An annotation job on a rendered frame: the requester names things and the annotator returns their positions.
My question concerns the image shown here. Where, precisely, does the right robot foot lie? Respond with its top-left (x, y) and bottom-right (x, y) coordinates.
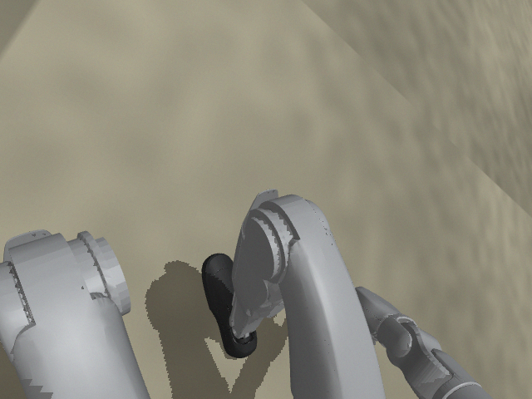
top-left (202, 254), bottom-right (257, 358)

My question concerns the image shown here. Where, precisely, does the right robot hand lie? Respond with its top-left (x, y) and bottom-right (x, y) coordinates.
top-left (355, 287), bottom-right (401, 345)

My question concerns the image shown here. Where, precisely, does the right robot arm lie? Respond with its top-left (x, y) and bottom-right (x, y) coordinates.
top-left (377, 314), bottom-right (493, 399)

